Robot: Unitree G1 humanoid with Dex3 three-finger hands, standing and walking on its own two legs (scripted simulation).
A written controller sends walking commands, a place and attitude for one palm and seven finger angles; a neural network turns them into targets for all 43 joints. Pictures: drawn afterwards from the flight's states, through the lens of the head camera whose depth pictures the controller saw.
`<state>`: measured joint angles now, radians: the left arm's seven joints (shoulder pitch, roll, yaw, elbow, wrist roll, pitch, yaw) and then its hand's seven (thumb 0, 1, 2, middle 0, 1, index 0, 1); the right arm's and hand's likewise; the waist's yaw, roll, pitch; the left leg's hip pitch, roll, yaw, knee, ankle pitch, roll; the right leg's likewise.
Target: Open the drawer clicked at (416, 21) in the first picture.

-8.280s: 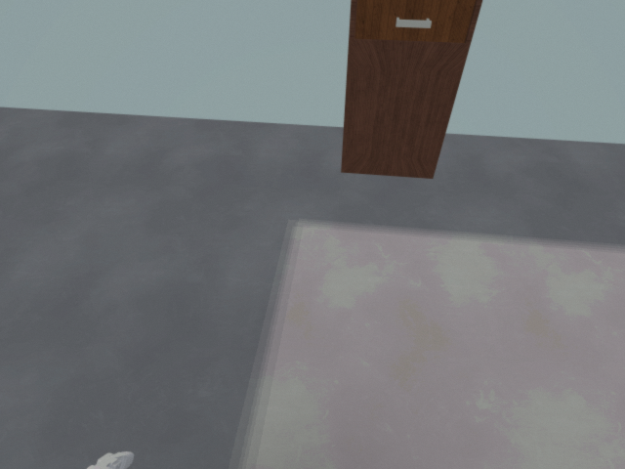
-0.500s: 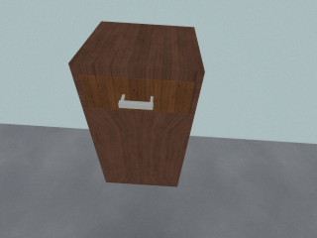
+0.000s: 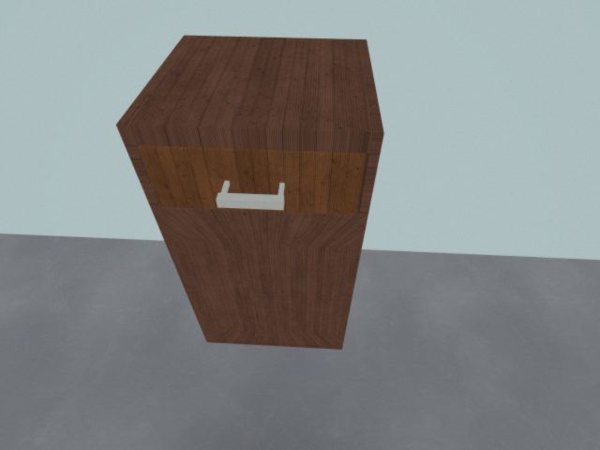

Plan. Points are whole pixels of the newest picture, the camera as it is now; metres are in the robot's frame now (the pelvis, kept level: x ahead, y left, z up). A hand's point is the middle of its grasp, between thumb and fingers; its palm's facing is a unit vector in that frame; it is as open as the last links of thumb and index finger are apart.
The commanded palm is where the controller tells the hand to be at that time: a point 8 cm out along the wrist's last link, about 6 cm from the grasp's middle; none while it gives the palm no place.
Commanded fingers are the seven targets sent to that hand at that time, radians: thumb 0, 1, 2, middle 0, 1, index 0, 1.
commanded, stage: look again from close up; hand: left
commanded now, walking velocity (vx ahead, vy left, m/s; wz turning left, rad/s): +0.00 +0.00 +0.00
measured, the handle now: (252, 194) +0.58 +0.13 -0.01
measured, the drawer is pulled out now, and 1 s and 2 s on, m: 0.00 0.00 0.00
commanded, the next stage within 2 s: shuffle to correct the standing spot in 0.56 s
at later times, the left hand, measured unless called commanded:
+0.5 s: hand out of the picture -0.01 +0.15 -0.17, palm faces +0.06 -0.99 -0.16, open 7.4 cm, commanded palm none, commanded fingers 0.00 0.90 0.90 -0.20 -0.30 -0.20 -0.30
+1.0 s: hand out of the picture +0.00 +0.13 -0.18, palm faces +0.05 -0.98 -0.17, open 7.4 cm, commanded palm none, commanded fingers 0.00 0.90 0.90 -0.20 -0.30 -0.20 -0.30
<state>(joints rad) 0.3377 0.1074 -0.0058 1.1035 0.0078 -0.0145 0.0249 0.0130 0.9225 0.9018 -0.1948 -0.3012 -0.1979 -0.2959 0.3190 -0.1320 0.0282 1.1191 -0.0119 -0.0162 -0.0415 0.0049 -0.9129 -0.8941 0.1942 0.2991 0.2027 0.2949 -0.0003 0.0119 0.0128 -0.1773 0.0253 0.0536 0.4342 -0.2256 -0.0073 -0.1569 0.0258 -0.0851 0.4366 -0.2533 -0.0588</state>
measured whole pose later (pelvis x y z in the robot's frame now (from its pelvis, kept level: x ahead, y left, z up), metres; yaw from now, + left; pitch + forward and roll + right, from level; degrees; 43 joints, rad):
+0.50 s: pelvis +0.00 -0.01 +0.00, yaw +0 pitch -2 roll +0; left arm 0.35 0.11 -0.01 1.10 0.01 -0.02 0.03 0.01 0.91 0.90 -0.19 -0.30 -0.20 -0.30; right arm 0.33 -0.12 0.03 1.13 -0.01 -0.01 -0.04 0.00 -0.91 -0.89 0.19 0.30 0.20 0.29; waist 0.00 0.01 0.01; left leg -0.16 0.03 0.05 0.40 -0.21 -0.02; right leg -0.13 0.04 -0.09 0.39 -0.24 -0.07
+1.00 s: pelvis +0.04 -0.03 -0.01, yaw +0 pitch +1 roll +2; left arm 0.41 0.12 0.03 1.07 0.03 0.01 0.00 0.01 0.91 0.90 -0.19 -0.30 -0.20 -0.30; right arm 0.39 -0.13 -0.01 1.12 -0.03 -0.01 -0.05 0.00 -0.91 -0.89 0.20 0.30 0.20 0.30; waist 0.00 -0.01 -0.02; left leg -0.21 0.05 0.05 0.51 -0.32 -0.02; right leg -0.21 0.04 -0.08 0.55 -0.37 -0.10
